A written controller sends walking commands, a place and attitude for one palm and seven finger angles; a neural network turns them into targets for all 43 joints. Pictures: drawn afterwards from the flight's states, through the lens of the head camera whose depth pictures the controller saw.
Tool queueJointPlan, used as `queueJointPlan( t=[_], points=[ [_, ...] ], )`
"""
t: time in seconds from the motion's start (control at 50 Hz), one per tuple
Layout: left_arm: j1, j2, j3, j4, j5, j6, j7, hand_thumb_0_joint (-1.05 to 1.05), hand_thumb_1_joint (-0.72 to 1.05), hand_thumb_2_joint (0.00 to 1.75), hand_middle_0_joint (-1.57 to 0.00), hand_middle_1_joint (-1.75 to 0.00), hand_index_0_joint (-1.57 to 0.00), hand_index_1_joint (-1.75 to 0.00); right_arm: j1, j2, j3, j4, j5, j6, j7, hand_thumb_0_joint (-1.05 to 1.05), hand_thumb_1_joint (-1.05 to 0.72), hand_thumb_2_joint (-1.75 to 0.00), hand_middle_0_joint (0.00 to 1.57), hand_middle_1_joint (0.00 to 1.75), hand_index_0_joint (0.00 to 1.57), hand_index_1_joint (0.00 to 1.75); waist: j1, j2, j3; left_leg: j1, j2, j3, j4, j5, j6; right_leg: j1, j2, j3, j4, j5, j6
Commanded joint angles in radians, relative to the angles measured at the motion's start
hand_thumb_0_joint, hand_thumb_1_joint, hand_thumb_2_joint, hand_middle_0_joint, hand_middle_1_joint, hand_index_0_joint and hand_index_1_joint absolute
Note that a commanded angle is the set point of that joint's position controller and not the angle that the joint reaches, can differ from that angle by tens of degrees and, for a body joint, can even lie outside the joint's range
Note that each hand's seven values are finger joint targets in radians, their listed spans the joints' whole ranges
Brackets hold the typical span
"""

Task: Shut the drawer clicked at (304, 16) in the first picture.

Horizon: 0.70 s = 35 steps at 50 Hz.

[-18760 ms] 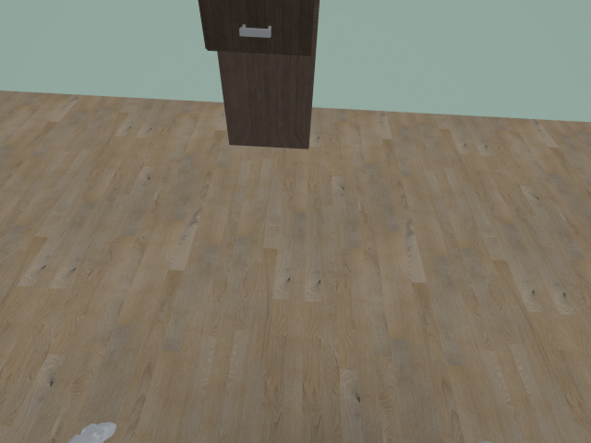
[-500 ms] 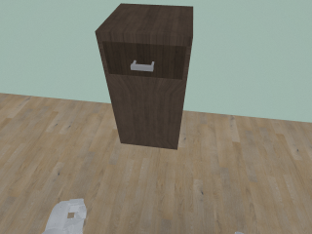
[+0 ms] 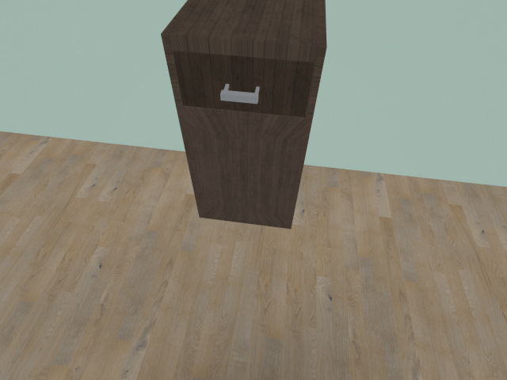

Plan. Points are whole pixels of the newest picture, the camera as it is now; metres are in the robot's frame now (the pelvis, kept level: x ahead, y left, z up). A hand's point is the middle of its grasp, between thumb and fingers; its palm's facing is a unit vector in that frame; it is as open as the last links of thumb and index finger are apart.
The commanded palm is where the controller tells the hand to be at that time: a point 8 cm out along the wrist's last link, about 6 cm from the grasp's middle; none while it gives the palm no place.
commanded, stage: let the arm hang, fingers relaxed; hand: left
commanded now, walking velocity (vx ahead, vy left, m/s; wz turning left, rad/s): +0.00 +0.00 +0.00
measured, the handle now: (240, 92) +0.87 +0.09 -0.03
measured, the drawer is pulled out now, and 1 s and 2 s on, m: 0.00 0.00 0.00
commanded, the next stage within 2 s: look to check the result in 0.42 s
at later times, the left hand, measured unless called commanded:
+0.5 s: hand out of the picture -0.01 +0.16 -0.18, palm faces +0.03 -0.99 -0.17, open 7.4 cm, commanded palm none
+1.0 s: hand out of the picture -0.01 +0.15 -0.18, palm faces +0.03 -0.98 -0.17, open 7.4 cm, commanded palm none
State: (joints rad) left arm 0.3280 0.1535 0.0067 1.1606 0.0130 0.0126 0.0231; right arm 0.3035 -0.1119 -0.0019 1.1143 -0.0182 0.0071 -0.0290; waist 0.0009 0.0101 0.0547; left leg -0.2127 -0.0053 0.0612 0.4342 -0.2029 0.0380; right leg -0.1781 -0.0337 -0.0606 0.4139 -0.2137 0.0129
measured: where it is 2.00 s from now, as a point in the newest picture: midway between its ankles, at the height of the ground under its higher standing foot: outside the picture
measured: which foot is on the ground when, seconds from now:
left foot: down 0.00-1.00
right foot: down 0.00-1.00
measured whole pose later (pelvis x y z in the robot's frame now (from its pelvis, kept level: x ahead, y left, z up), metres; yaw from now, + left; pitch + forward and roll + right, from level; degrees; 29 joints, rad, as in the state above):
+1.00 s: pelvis +0.00 -0.01 +0.00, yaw -1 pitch -1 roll +0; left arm 0.28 0.12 0.02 1.15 0.01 -0.01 0.03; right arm 0.29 -0.11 -0.02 1.14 -0.02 0.00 -0.03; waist -0.01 0.01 0.05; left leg -0.21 0.01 0.06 0.43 -0.20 0.02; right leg -0.18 -0.02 -0.06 0.42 -0.21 0.00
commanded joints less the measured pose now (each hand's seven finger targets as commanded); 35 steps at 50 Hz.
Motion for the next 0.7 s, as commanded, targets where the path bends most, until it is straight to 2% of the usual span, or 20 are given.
queueJointPlan(
  t=[0.0,0.06,0.14,0.2,0.44,0.5,0.56,0.68],
  points=[
    [0.049,0.066,0.012,-0.024,-0.002,-0.013,0.013,0.0,0.9,0.9,-0.2,-0.3,-0.2,-0.3,0.084,-0.098,-0.023,-0.006,0.003,-0.01,-0.014,0.0,-0.9,-0.9,0.2,0.3,0.2,0.3,-0.006,0.0,0.051,-0.016,0.117,-0.125,-0.131,-0.037,0.016,-0.062,-0.058,0.061,-0.069,-0.032,-0.047],
    [0.053,0.059,0.015,-0.025,-0.001,-0.012,0.015,0.0,0.9,0.9,-0.2,-0.3,-0.2,-0.3,0.091,-0.083,-0.025,0.001,0.001,-0.009,-0.013,0.0,-0.9,-0.9,0.2,0.3,0.2,0.3,-0.003,-0.002,0.065,-0.032,0.111,-0.124,-0.136,-0.069,0.015,-0.068,-0.058,0.062,-0.067,-0.045,-0.047],
    [0.052,0.053,0.02,-0.03,0.0,-0.018,0.018,0.0,0.9,0.9,-0.2,-0.3,-0.2,-0.3,0.099,-0.071,-0.028,0.005,0.001,-0.012,-0.012,0.0,-0.9,-0.9,0.2,0.3,0.2,0.3,-0.005,-0.013,0.037,-0.021,0.106,-0.111,-0.12,-0.044,0.013,-0.057,-0.061,0.07,-0.069,-0.029,-0.049],
    [0.046,0.046,0.022,-0.033,-0.002,-0.018,0.018,0.0,0.9,0.9,-0.2,-0.3,-0.2,-0.3,0.102,-0.062,-0.028,0.009,0.0,-0.012,-0.013,0.0,-0.9,-0.9,0.2,0.3,0.2,0.3,-0.006,0.028,0.061,-0.034,0.104,-0.11,-0.123,-0.052,0.011,-0.069,-0.059,0.075,-0.07,-0.034,-0.051],
    [0.041,0.05,0.025,-0.037,-0.002,-0.021,0.019,0.0,0.9,0.9,-0.2,-0.3,-0.2,-0.3,0.114,-0.065,-0.031,0.009,0.002,-0.013,-0.013,0.0,-0.9,-0.9,0.2,0.3,0.2,0.3,-0.009,0.0,0.044,-0.017,0.109,-0.107,-0.111,-0.017,0.009,-0.062,-0.062,0.073,-0.072,-0.023,-0.053],
    [0.037,0.051,0.025,-0.037,-0.003,-0.019,0.018,0.0,0.9,0.9,-0.2,-0.3,-0.2,-0.3,0.114,-0.067,-0.032,0.009,0.001,-0.011,-0.013,0.0,-0.9,-0.9,0.2,0.3,0.2,0.3,-0.01,0.022,0.057,-0.026,0.108,-0.112,-0.12,-0.053,0.009,-0.072,-0.059,0.075,-0.076,-0.045,-0.053],
    [0.04,0.051,0.025,-0.034,-0.002,-0.021,0.018,0.0,0.9,0.9,-0.2,-0.3,-0.2,-0.3,0.109,-0.07,-0.033,0.008,0.001,-0.009,-0.013,0.0,-0.9,-0.9,0.2,0.3,0.2,0.3,-0.011,0.005,0.051,-0.015,0.107,-0.109,-0.114,-0.055,0.007,-0.078,-0.059,0.078,-0.081,-0.051,-0.054],
    [0.038,0.052,0.025,-0.032,-0.002,-0.023,0.018,0.0,0.9,0.9,-0.2,-0.3,-0.2,-0.3,0.1,-0.074,-0.034,0.008,0.002,-0.011,-0.013,0.0,-0.9,-0.9,0.2,0.3,0.2,0.3,-0.012,0.012,0.042,-0.003,0.109,-0.108,-0.111,-0.032,0.006,-0.076,-0.06,0.081,-0.083,-0.04,-0.054]
  ],
)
